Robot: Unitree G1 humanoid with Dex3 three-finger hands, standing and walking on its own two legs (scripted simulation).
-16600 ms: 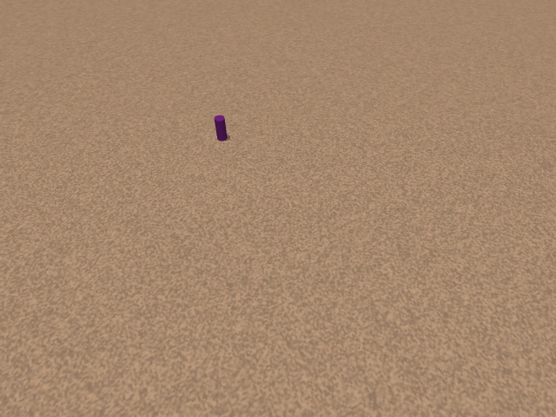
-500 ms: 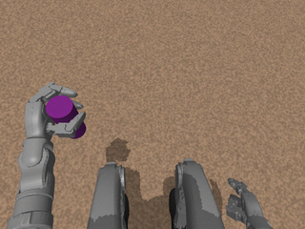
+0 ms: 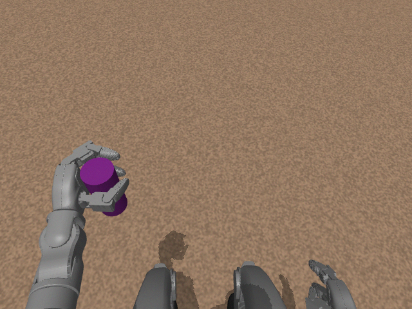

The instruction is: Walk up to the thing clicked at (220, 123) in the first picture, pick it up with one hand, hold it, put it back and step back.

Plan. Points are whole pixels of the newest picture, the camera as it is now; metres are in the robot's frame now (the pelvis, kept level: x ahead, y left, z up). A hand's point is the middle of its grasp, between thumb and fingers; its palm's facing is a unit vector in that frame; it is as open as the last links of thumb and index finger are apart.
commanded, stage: lift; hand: left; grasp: from the side
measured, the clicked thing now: (106, 189) +0.35 +0.19 -0.01
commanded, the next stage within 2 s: hold in 0.78 s
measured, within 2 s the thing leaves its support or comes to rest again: neither
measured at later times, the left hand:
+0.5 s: hand (103, 162) +0.35 +0.17 +0.08, palm faces +0.07 -1.00 -0.02, open 7.7 cm
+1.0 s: hand (104, 151) +0.36 +0.16 +0.11, palm faces +0.06 -1.00 -0.01, open 7.7 cm
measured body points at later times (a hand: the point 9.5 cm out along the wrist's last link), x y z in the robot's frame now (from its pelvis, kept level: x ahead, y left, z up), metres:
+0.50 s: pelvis +0.02 -0.01 +0.06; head +0.09 +0.00 +0.50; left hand +0.34 +0.23 +0.09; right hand +0.15 -0.25 -0.06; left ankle +0.04 +0.12 -0.62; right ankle +0.04 -0.13 -0.62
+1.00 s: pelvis +0.03 -0.01 +0.08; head +0.09 +0.00 +0.52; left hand +0.35 +0.22 +0.11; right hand +0.15 -0.25 -0.04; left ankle +0.04 +0.12 -0.62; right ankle +0.04 -0.13 -0.62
